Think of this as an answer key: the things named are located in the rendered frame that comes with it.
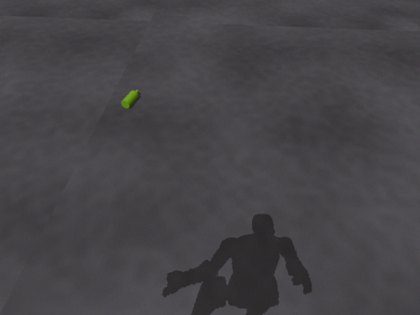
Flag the bottle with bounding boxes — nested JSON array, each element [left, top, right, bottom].
[[121, 90, 138, 108]]

